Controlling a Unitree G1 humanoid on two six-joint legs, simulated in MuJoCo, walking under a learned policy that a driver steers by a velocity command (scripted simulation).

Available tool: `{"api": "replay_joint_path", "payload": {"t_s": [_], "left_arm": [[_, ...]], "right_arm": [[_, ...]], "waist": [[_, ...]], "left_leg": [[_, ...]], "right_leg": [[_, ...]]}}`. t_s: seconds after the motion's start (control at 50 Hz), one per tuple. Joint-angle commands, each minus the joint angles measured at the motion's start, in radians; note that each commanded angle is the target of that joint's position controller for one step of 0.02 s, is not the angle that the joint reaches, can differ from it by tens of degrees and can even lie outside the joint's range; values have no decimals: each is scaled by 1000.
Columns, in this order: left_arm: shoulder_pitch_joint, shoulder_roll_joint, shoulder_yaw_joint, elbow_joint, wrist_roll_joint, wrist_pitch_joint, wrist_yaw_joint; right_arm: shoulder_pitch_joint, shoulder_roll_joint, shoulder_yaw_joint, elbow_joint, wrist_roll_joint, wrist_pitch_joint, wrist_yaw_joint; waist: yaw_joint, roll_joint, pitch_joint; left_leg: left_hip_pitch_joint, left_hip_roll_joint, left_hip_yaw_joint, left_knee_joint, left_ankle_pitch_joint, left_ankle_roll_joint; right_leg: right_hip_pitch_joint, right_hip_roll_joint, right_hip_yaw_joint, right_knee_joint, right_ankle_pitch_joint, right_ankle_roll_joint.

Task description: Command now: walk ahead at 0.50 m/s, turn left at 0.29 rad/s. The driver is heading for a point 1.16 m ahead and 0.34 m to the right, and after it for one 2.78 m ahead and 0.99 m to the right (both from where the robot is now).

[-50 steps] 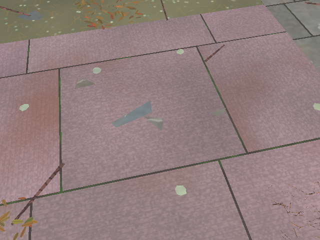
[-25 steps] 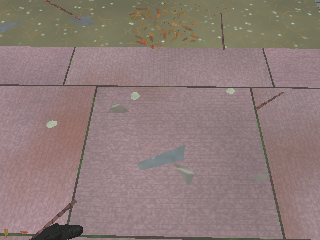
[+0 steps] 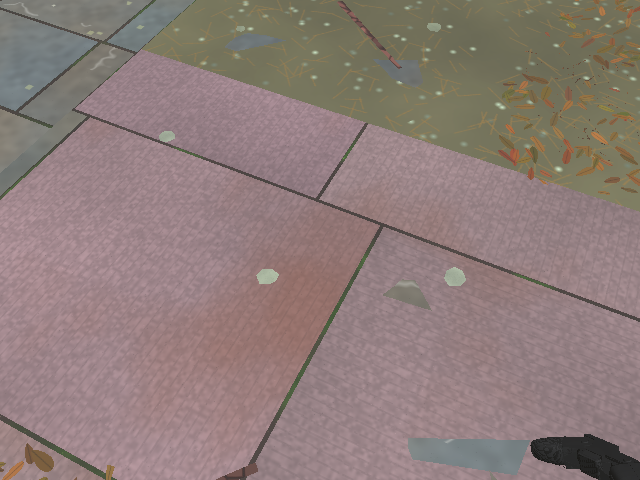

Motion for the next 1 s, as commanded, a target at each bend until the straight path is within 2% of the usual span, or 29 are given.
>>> {"api": "replay_joint_path", "payload": {"t_s": [0.02,0.04,0.06,0.08,0.1,0.12,0.16,0.2,0.24,0.34,0.42,0.48,0.5,0.52,0.54,0.56,0.58,0.6,0.62,0.64,0.66,0.68,0.74,0.82,0.88,0.92,0.96,1.0], "left_arm": [[13,105,19,-134,-13,-12,-10],[-93,150,32,-151,-2,-8,-9],[-131,110,18,-159,-14,-18,-12],[-115,97,15,-144,-10,-19,-15],[-83,93,15,-127,3,-5,-19],[-35,85,15,-98,13,14,-24],[-25,75,20,-84,14,32,-37],[-91,64,22,-96,9,36,-45],[-167,62,26,-113,8,35,-45],[-310,37,14,-149,14,26,-57],[-405,31,6,-195,20,22,-70],[-330,53,16,-188,21,23,-61],[-243,71,27,-167,23,20,-56],[-104,97,43,-128,32,12,-49],[50,179,72,-94,44,10,-34],[17,296,103,-107,32,17,-24],[29,265,102,-105,-13,24,-27],[-30,233,93,-101,-14,27,-18],[-70,179,80,-99,-12,27,-16],[-110,152,72,-103,-13,23,-13],[-139,128,63,-108,-17,20,-11],[-141,128,60,-110,-18,11,-13],[-115,165,70,-102,-15,-5,-16],[-54,170,75,-93,-17,-2,-16],[-2,180,80,-88,-11,1,-13],[14,187,82,-91,-4,3,-8],[-11,200,86,-105,2,3,-2],[-71,217,89,-123,5,0,-1]], "right_arm": [[413,-284,-93,41,25,-8,-40],[387,-263,-91,47,42,-2,-50],[342,-208,-76,66,43,-8,-57],[305,-156,-59,79,43,-16,-57],[271,-121,-45,85,46,-24,-56],[245,-100,-37,84,44,-33,-53],[263,-106,-38,103,45,-54,-51],[285,-120,-42,125,43,-65,-50],[311,-113,-39,143,42,-69,-51],[339,-110,-34,174,44,-80,-58],[395,-126,-34,218,40,-72,-75],[377,-168,-40,229,34,-61,-86],[369,-184,-43,230,29,-53,-89],[361,-194,-44,225,33,-45,-91],[351,-177,-37,193,37,-48,-90],[399,-68,-16,130,47,-56,-65],[289,-133,-27,118,32,-64,-63],[234,-125,-20,89,44,-78,-58],[231,-123,-17,91,44,-86,-58],[230,-120,-18,93,32,-77,-59],[255,-115,-15,94,18,-56,-57],[270,-108,-14,94,11,-37,-54],[230,-86,-8,71,10,-10,-46],[60,-82,-2,16,17,-10,-42],[-30,-85,2,-12,26,-18,-38],[-70,-94,3,-30,31,-27,-38],[-47,-114,-2,-34,34,-36,-40],[85,-147,-16,2,36,-46,-50]], "waist": [[-179,211,-424],[-195,76,-322],[-159,61,-191],[-110,27,-113],[-69,35,-79],[-43,46,-75],[-33,55,-65],[-45,59,-19],[-65,54,19],[-99,56,48],[-126,51,68],[-79,87,-6],[-41,92,-61],[24,73,-140],[92,-7,-243],[6,-261,-312],[58,-93,-332],[27,-58,-189],[-12,13,-103],[-48,34,-57],[-81,19,-53],[-94,1,-60],[-96,-21,-48],[-35,-58,-12],[9,-67,-19],[23,-70,-20],[-1,-80,-25],[-71,-85,-58]], "left_leg": [[843,442,-809,-247,-13,236],[784,401,-648,-233,141,224],[646,361,-499,-240,253,201],[518,304,-400,-270,299,149],[430,267,-329,-303,305,115],[366,245,-274,-338,290,97],[332,232,-223,-390,291,95],[325,230,-173,-443,234,86],[354,228,-129,-465,223,71],[429,226,-16,-472,296,42],[557,258,38,-411,465,18],[624,268,88,-205,917,-10],[623,268,102,-58,1000,-14],[548,253,122,150,914,-27],[338,218,132,448,594,-49],[-110,-17,91,827,-362,-107],[-227,-1,-128,898,-352,-98],[-274,59,-140,846,-246,-94],[-234,93,-126,753,-196,-97],[-184,115,-125,686,-190,-110],[-123,125,-124,640,-190,-127],[-90,127,-117,604,-196,-141],[-99,127,-84,482,-134,-172],[-148,119,-77,253,41,-190],[-152,92,-80,133,100,-187],[-133,71,-84,74,90,-177],[-49,55,-104,6,47,-158],[160,20,-96,-59,-28,-129]], "right_leg": [[-638,91,131,798,-62,-31],[-730,45,256,837,17,-39],[-736,13,265,788,76,-46],[-683,-18,268,684,104,-50],[-623,-31,274,622,115,-45],[-558,-27,276,595,129,-40],[-547,-7,276,576,175,-38],[-613,-4,296,529,254,-35],[-686,3,317,460,330,-33],[-696,22,262,230,486,-46],[-681,47,183,87,436,-91],[-535,138,113,50,284,-153],[-440,175,104,32,236,-179],[-252,199,125,-41,256,-211],[6,50,334,-80,190,-274],[283,-242,894,-150,274,-445],[300,-236,988,-227,318,-453],[179,-219,829,-246,376,-419],[45,-178,738,-268,476,-376],[-55,-128,665,-283,548,-343],[-128,-88,605,-305,593,-326],[-165,-69,576,-316,625,-323],[-225,-20,528,-348,621,-317],[-199,17,532,-352,540,-271],[-126,9,562,-309,575,-256],[-88,-7,592,-268,622,-249],[-85,-25,634,-226,637,-223],[-141,-13,653,-131,698,-185]]}}
Next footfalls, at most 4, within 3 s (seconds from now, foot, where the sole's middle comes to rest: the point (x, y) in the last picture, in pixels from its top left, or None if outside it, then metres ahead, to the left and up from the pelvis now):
0.52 right None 0.43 -0.12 -0.76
1.04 left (371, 336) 0.76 -0.04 -0.76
1.52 right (508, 318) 0.83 -0.35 -0.76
2.04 left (493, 207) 1.18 -0.35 -0.76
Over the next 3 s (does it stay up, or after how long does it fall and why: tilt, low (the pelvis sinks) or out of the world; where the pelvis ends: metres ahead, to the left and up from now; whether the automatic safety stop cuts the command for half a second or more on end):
stays up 1.09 -0.43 0.02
